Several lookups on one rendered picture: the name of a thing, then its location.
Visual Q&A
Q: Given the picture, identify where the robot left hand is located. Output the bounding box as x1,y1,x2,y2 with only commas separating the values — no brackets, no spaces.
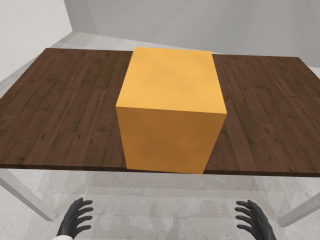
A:
56,197,94,240

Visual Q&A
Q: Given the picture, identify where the robot right hand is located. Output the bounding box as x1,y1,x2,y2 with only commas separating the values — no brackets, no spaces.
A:
235,200,277,240

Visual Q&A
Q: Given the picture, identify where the carton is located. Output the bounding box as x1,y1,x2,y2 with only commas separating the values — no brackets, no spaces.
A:
115,47,227,175

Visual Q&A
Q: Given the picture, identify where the table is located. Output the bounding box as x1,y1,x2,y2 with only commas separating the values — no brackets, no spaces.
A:
0,48,320,227

